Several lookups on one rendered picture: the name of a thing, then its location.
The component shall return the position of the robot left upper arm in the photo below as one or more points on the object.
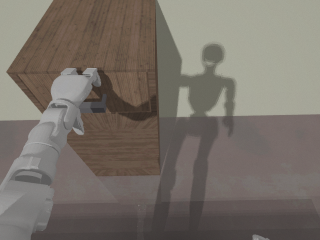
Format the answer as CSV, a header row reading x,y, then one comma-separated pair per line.
x,y
25,208

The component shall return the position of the left robot forearm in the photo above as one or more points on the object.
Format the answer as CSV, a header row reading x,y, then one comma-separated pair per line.
x,y
38,159

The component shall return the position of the drawer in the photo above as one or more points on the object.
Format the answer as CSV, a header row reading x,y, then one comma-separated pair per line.
x,y
126,91

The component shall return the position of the cabinet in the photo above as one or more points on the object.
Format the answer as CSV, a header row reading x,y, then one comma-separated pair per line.
x,y
114,36

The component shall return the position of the robot left hand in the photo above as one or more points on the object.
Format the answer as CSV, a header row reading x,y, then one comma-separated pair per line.
x,y
74,88

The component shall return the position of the handle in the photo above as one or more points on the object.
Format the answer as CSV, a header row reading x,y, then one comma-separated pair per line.
x,y
94,107

